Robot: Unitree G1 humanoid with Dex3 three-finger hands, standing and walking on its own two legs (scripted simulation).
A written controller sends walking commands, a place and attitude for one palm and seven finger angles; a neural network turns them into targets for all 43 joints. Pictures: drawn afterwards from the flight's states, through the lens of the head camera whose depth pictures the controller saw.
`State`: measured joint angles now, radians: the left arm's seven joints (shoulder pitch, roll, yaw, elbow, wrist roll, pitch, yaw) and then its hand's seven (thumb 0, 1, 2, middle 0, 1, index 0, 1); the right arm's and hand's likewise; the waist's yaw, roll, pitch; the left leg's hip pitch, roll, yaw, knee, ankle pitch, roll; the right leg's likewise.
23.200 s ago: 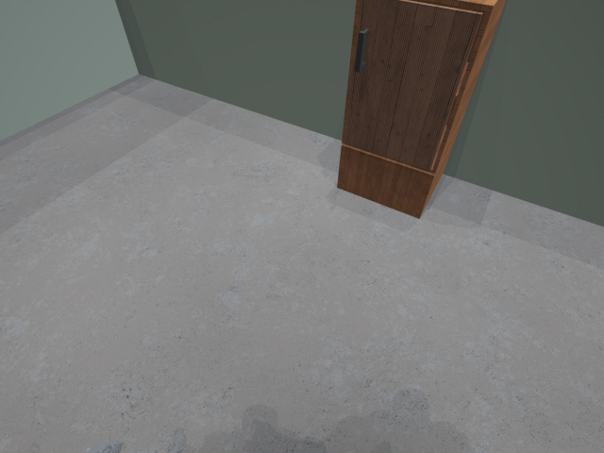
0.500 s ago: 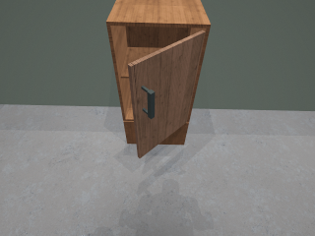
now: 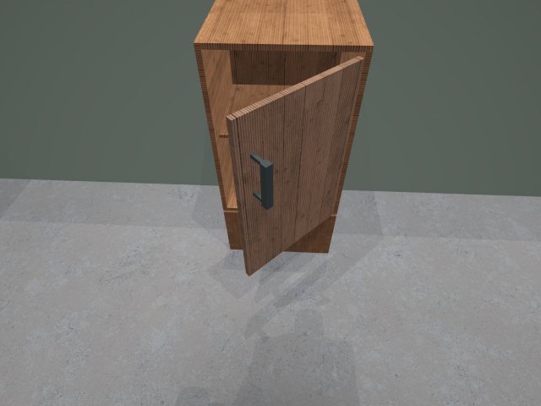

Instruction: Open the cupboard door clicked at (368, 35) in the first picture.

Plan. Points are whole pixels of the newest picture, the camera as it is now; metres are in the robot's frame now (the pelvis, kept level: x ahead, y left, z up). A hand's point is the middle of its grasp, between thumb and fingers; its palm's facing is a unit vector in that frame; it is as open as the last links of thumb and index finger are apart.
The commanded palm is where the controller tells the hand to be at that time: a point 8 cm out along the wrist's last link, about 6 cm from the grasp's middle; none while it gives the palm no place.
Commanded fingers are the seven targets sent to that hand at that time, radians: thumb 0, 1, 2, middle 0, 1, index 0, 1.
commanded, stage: let the arm hang, fingers relaxed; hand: left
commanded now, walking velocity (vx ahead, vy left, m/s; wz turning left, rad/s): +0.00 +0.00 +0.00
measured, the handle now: (261, 181) +0.59 +0.06 -0.05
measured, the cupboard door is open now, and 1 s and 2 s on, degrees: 44 44 44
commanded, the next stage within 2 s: look to check the result in 0.34 s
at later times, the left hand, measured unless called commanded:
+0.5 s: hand out of the picture +0.00 +0.15 -0.17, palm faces +0.07 -0.98 -0.18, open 7.3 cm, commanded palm none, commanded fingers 0.00 0.90 0.90 -0.20 -0.30 -0.20 -0.30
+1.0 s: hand out of the picture +0.02 +0.13 -0.17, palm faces +0.07 -0.98 -0.18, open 7.3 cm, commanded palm none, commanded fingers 0.00 0.90 0.90 -0.20 -0.30 -0.20 -0.30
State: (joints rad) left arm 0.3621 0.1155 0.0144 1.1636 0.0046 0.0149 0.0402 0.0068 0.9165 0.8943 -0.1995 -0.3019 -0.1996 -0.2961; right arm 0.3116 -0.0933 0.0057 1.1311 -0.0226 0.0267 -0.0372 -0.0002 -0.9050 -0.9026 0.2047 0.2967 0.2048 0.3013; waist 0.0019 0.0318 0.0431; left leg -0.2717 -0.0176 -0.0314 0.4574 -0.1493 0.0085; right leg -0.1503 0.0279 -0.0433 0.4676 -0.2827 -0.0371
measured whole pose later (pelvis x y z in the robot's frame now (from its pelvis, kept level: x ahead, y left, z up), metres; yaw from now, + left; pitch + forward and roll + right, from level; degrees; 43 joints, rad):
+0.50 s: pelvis +0.02 -0.01 +0.00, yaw +0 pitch -2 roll +0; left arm 0.30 0.12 0.02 1.14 0.00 0.00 0.04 0.01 0.92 0.89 -0.20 -0.30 -0.20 -0.30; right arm 0.29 -0.11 0.00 1.14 -0.02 0.01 -0.05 0.00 -0.91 -0.90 0.20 0.30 0.20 0.30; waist 0.00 0.01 0.06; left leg -0.24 -0.01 -0.04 0.44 -0.17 -0.01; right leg -0.11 0.04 -0.05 0.44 -0.30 -0.05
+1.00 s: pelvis +0.04 -0.02 +0.00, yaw +0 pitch -2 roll +0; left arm 0.31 0.11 0.01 1.14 0.00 0.00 0.04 0.00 0.91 0.89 -0.20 -0.30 -0.20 -0.30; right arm 0.27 -0.13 0.00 1.14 -0.02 0.01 -0.06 0.00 -0.92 -0.90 0.20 0.30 0.20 0.30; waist 0.00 0.00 0.05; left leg -0.20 0.00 -0.04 0.43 -0.19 -0.02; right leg -0.06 0.05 -0.04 0.40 -0.31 -0.07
